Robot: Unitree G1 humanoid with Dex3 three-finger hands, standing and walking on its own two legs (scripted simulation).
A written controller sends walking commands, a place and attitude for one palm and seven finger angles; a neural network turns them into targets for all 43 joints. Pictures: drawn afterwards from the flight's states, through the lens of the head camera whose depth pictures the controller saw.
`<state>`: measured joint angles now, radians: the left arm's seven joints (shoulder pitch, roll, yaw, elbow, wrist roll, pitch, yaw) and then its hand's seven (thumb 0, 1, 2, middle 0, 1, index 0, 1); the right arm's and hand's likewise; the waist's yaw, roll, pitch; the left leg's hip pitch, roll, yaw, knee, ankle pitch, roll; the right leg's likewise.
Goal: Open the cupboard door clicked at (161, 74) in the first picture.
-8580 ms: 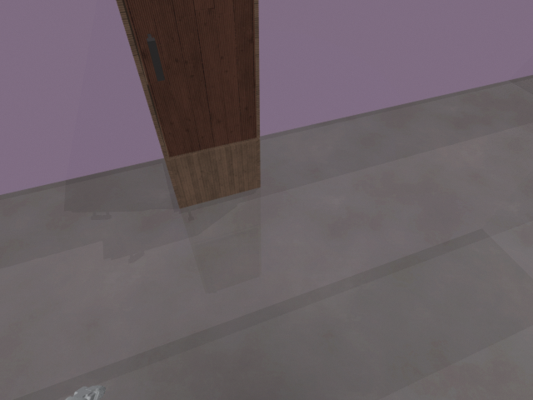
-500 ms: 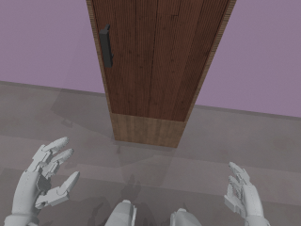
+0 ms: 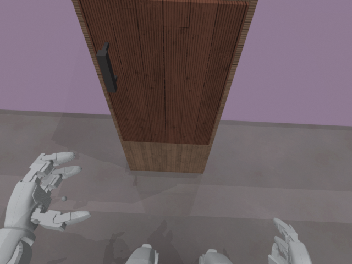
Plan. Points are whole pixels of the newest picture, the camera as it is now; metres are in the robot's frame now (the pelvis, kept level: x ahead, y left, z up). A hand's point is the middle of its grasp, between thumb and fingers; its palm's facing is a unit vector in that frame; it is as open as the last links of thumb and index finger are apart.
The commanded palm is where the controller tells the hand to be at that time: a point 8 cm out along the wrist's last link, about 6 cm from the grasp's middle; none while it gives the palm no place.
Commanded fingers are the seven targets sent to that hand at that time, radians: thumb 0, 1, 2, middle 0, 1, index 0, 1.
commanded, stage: raise the hand with hooked fingers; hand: left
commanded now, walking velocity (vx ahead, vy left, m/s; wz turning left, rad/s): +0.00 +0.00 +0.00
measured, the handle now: (109, 68) +0.59 +0.22 +0.08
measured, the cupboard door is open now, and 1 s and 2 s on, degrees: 0 0 0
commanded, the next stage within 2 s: move the hooked fingers beside the handle in 1.06 s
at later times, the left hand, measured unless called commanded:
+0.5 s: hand (49, 166) +0.29 +0.27 +0.08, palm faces +0.04 -1.00 -0.06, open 13.9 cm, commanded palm +0.26 +0.32 +0.09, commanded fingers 0.00 -0.50 0.30 -0.30 -1.20 -0.30 -1.20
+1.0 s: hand (49, 158) +0.30 +0.27 +0.09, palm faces +0.04 -1.00 -0.04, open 14.0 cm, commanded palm +0.27 +0.32 +0.09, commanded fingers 0.00 -0.50 0.30 -0.30 -1.20 -0.30 -1.20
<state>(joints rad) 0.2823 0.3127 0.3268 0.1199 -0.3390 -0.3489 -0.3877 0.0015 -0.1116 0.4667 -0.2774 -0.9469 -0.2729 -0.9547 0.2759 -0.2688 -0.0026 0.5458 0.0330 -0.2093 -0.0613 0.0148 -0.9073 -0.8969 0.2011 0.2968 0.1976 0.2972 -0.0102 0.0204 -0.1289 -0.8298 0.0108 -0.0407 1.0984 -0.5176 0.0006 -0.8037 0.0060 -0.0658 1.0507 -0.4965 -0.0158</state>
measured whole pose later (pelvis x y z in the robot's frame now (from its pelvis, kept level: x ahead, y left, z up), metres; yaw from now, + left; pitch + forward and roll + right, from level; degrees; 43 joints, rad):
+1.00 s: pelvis +0.01 +0.00 +0.03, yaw -1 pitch +11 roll -2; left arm -0.03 0.40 0.43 0.43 -0.34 -0.31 -0.48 -0.01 -0.50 0.30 -0.31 -1.20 -0.30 -1.20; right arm 0.29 -0.27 0.03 0.54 0.04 -0.14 -0.07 0.01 -0.91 -0.90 0.20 0.30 0.20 0.30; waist -0.01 0.01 -0.10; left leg -0.68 0.01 -0.02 0.94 -0.46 0.01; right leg -0.66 0.01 -0.04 0.90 -0.43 -0.01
